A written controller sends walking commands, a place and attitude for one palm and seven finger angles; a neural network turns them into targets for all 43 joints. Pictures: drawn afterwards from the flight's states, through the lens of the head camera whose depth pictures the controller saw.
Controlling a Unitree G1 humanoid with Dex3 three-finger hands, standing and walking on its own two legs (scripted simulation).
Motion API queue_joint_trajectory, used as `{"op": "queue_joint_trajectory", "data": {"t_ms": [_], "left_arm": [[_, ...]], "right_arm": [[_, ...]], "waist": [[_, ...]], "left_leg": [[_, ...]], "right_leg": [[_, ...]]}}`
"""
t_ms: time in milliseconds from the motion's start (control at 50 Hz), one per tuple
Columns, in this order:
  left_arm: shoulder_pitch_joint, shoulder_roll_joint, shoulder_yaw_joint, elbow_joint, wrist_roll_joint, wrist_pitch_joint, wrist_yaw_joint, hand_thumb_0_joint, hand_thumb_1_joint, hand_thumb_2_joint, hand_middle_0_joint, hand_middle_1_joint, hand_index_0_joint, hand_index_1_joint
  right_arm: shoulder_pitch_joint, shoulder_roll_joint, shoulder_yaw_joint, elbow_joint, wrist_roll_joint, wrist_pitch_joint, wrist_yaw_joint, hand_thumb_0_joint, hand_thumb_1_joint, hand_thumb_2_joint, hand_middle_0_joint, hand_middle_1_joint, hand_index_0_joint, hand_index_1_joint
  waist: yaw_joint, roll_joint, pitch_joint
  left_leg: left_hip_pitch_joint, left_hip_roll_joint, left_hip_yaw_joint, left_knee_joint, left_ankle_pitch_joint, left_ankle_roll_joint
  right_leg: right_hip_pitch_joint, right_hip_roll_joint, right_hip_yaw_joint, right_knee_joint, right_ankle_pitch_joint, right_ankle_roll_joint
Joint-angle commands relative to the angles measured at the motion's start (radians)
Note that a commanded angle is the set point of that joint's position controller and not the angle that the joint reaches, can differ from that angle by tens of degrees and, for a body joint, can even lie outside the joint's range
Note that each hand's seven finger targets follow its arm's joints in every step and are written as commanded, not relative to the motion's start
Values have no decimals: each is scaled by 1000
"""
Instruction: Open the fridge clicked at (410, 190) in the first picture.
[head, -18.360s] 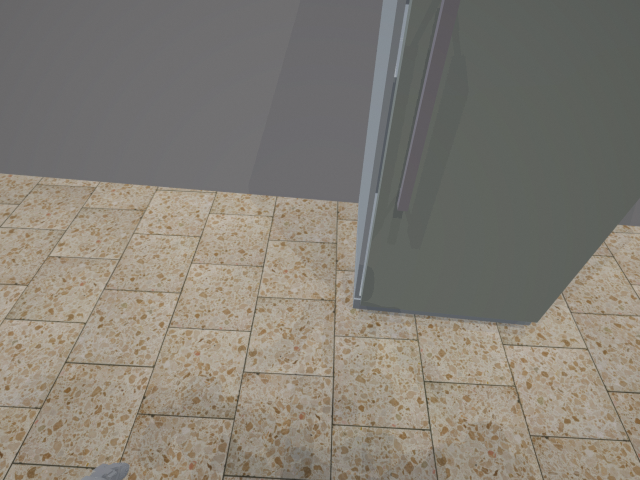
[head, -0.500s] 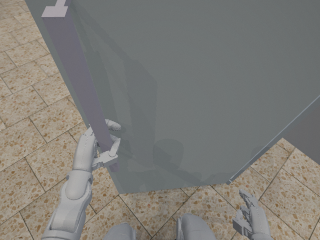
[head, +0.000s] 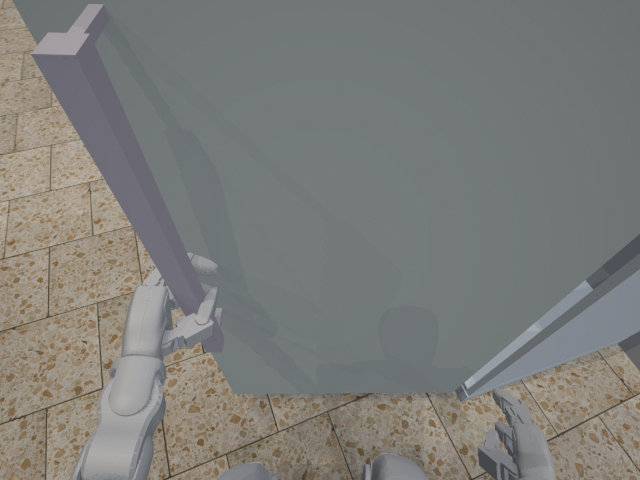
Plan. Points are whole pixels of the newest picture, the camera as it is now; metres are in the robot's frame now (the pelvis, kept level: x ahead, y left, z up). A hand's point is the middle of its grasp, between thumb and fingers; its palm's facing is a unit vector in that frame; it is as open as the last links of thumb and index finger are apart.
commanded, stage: walk backward, drawing the door open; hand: left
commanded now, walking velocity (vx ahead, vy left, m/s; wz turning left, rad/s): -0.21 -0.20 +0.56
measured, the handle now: (178, 246) +0.34 +0.17 +0.11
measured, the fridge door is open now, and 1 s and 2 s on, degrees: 73 89 82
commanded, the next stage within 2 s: stop walking and hold the door back in 0.16 s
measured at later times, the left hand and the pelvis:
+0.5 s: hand (226, 451) +0.15 +0.10 +0.04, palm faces +0.49 -0.83 -0.27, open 5.8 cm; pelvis -0.08 -0.17 +0.03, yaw +14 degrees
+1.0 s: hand (224, 454) +0.15 +0.10 +0.04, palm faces +0.39 -0.90 -0.22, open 5.8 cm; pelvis -0.18 -0.19 +0.03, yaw +15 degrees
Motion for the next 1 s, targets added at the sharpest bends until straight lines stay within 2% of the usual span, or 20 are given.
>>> {"op": "queue_joint_trajectory", "data": {"t_ms": [0, 100, 240, 260, 280, 300, 320, 360, 400, 420, 500, 620, 720, 760, 780, 800, 820, 880, 920, 980], "left_arm": [[-108, 104, 25, -364, 42, -70, -5, 0, 900, 900, -450, -1400, -450, -1400], [-125, 72, 48, -269, 9, 10, 15, 0, 900, 900, -450, -1400, -450, -1400], [-57, 103, 80, -203, -18, 10, 47, 0, 900, 900, -450, -1400, -450, -1400], [-161, 132, 85, -136, -10, 12, 51, 0, 900, 900, -450, -1400, -450, -1400], [-283, 232, 134, -104, 1, 13, 59, 0, 900, 900, -450, -1400, -450, -1400], [-318, 300, 195, -32, -11, 16, 71, 0, 900, 900, -450, -1400, -450, -1400], [-344, 320, 217, 37, -12, 22, 87, 0, 900, 900, -450, -1400, -450, -1400], [-452, 279, 161, 167, -9, 1, 84, 0, 900, 900, -450, -1400, -450, -1400], [-467, 342, 240, 334, -11, -59, 87, 0, 900, 900, -450, -1400, -450, -1400], [-482, 377, 259, 386, -14, -72, 87, 0, 900, 900, -450, -1400, -450, -1400], [-617, 342, 213, 460, -42, -106, 72, 0, 900, 900, -450, -1400, -450, -1400], [-854, 367, 198, 499, -44, -126, 76, 0, 900, 900, -450, -1400, -450, -1400], [-963, 371, 189, 513, -35, -131, 77, 0, 900, 900, -450, -1400, -450, -1400], [-1003, 345, 163, 522, -27, -147, 58, 0, 900, 900, -450, -1400, -450, -1400], [-1028, 328, 157, 510, -28, -163, 48, 0, 900, 900, -450, -1400, -450, -1400], [-1098, 286, 124, 492, -39, -174, 44, 0, 900, 900, -450, -1400, -450, -1400], [-1165, 339, 162, 483, -45, -169, 55, 0, 900, 900, -450, -1400, -450, -1400], [-1148, 402, 179, 650, -7, -138, 32, 0, 900, 900, -450, -1400, -450, -1400], [-1138, 416, 181, 704, -13, -114, 20, 0, 900, 900, -450, -1400, -450, -1400], [-1206, 375, 139, 747, -13, -119, 10, 0, 900, 900, -450, -1400, -450, -1400]], "right_arm": [[-17, -109, -12, -139, -29, -26, 12, 0, -900, -900, 200, 300, 200, 300], [13, -116, -17, -155, 5, -16, 31, 0, -900, -900, 200, 300, 200, 300], [18, -107, 0, -193, 24, -30, 38, 0, -900, -900, 200, 300, 200, 300], [26, -92, 6, -171, 31, -32, 39, 0, -900, -900, 200, 300, 200, 300], [5, -58, 11, -164, 36, -27, 35, 0, -900, -900, 200, 300, 200, 300], [-46, -75, 14, -155, 28, -35, 21, 0, -900, -900, 200, 300, 200, 300], [-33, -90, 12, -122, 14, -35, 13, 0, -900, -900, 200, 300, 200, 300], [-15, -93, 21, -82, 18, -21, 7, 0, -900, -900, 200, 300, 200, 300], [-7, -115, 27, -42, 19, 1, 5, 0, -900, -900, 200, 300, 200, 300], [-12, -132, 15, -35, 26, 12, 7, 0, -900, -900, 200, 300, 200, 300], [-20, -169, -9, -55, 32, 28, 26, 0, -900, -900, 200, 300, 200, 300], [26, -197, -33, -52, 37, 20, 40, 0, -900, -900, 200, 300, 200, 300], [81, -173, -23, -42, 43, -5, 27, 0, -900, -900, 200, 300, 200, 300], [128, -170, -10, -30, 32, -5, 16, 0, -900, -900, 200, 300, 200, 300], [137, -201, -11, -31, 29, -10, 10, 0, -900, -900, 200, 300, 200, 300], [112, -223, -3, -37, 37, -17, 8, 0, -900, -900, 200, 300, 200, 300], [72, -199, 10, -50, 47, -24, -2, 0, -900, -900, 200, 300, 200, 300], [106, -222, -7, 1, 60, 6, -3, 0, -900, -900, 200, 300, 200, 300], [122, -225, 2, 11, 63, 16, -5, 0, -900, -900, 200, 300, 200, 300], [145, -218, 20, 40, 57, 5, -12, 0, -900, -900, 200, 300, 200, 300]], "waist": [[6, 290, -293], [33, 316, -285], [41, 329, -269], [40, 196, -252], [47, -121, -221], [79, -211, -218], [74, -77, -248], [46, -105, -250], [37, -99, -267], [41, -96, -245], [61, -135, -215], [56, -128, -240], [57, -187, -337], [22, -20, -378], [10, 207, -358], [7, 460, -277], [19, 400, -218], [34, 154, -282], [48, 207, -265], [49, 278, -277]], "left_leg": [[402, 478, -675, -411, 702, 160], [164, 264, -264, -388, 334, 66], [11, 156, -268, -344, 2, 31], [0, 68, -189, -192, -54, -16], [-123, -32, -102, 120, -156, -80], [-214, -70, -184, 442, -227, -80], [-205, -51, -268, 528, -192, -75], [-283, -15, -279, 602, -85, -88], [-282, -20, -226, 570, -1, -100], [-285, -25, -210, 526, 7, -97], [-282, -23, -193, 482, 34, -88], [-213, 12, -162, 314, -42, -69], [130, -16, -27, -107, -160, -19], [333, -56, 23, -317, -157, 6], [398, 65, -184, -442, -311, 58], [407, 306, -524, -583, -470, 150], [402, 415, -659, -621, -282, 220], [267, 331, -463, -491, -144, 204], [202, 249, -251, -443, -119, 150], [175, 218, -187, -359, -54, 102]], "right_leg": [[-302, 19, 188, 353, 4, 40], [5, 56, 97, 35, 169, 29], [306, 134, -18, -467, 124, 25], [296, 58, 63, -605, 178, 5], [247, -180, 334, -712, 224, -71], [163, -339, 534, -715, 399, -150], [144, -380, 514, -690, 456, -172], [272, -309, 393, -541, 634, -144], [351, -231, 206, -485, 763, -82], [368, -233, 206, -485, 783, -72], [353, -252, 267, -568, 498, -63], [290, -301, 362, -700, -78, -127], [173, -225, 256, -681, -219, -122], [66, -101, 148, -521, -219, -61], [-73, -10, 81, -306, -168, -17], [-267, 93, -54, -23, -82, 19], [-362, 48, 45, 104, -24, 0], [-217, 5, 114, 136, 150, -4], [-65, 28, 44, -58, 166, -3], [117, 96, -32, -301, 141, -7]]}}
